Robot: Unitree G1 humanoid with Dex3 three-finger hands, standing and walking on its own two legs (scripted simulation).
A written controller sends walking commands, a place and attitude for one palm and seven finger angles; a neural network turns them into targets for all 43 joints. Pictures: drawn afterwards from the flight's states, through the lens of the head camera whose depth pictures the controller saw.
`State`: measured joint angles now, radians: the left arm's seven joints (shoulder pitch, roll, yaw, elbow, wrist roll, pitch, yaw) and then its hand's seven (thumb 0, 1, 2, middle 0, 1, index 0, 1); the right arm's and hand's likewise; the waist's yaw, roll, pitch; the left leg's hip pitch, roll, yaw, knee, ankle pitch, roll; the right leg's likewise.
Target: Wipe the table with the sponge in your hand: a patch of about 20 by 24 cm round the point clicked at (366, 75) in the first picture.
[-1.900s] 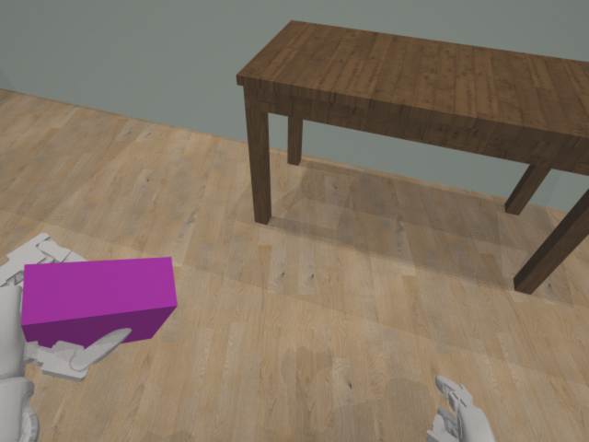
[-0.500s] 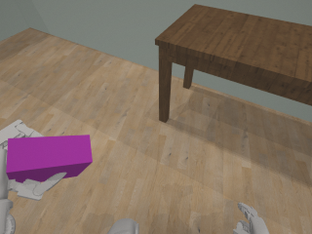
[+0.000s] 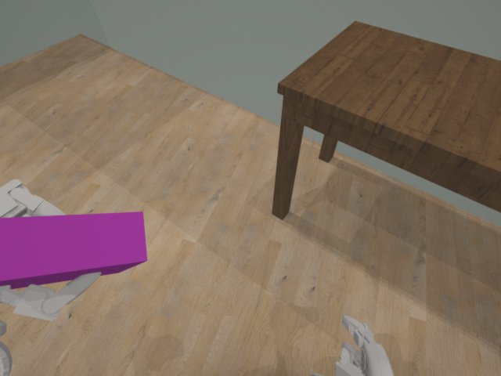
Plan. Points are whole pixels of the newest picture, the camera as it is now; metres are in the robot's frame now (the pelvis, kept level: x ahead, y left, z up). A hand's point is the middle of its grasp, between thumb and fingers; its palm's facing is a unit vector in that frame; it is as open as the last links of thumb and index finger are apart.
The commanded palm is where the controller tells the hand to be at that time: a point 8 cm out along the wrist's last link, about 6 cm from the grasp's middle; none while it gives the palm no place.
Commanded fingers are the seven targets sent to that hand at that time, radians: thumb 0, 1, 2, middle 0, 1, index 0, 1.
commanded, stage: walk to a spot facing it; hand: left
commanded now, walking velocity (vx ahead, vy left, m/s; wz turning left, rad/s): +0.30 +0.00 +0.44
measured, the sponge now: (91, 250) +0.22 +0.20 +0.17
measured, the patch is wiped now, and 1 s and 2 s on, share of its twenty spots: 0.00 0.00 0.00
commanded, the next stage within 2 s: turn to face it in 0.30 s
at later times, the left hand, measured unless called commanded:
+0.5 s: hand (61, 190) +0.30 +0.26 +0.18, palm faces +0.55 -0.71 -0.44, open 9.2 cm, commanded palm +0.22 +0.29 +0.18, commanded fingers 0.00 0.10 1.30 -1.20 -1.60 -1.20 -1.60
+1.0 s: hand (161, 152) +0.36 +0.15 +0.18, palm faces +0.36 -0.82 -0.45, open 9.2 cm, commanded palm +0.31 +0.20 +0.18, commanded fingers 0.00 0.10 1.30 -1.20 -1.60 -1.20 -1.60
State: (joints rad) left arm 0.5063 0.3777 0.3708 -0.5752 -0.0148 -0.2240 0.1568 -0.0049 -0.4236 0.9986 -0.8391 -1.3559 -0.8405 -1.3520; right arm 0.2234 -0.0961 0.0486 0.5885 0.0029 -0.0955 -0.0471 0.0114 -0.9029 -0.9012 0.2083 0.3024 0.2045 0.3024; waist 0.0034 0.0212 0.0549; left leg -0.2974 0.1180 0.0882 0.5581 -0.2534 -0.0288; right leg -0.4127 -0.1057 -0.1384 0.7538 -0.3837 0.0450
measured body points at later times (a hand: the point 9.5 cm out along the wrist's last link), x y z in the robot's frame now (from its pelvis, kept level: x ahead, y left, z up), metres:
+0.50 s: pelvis +0.12 -0.02 -0.02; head +0.15 +0.00 +0.43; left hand +0.26 +0.30 +0.20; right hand +0.35 -0.22 -0.09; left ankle +0.16 +0.12 -0.73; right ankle +0.10 -0.14 -0.66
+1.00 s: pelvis +0.14 -0.08 +0.00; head +0.17 -0.09 +0.45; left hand +0.34 +0.19 +0.21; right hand +0.33 -0.33 -0.08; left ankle +0.12 +0.07 -0.69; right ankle +0.22 -0.14 -0.73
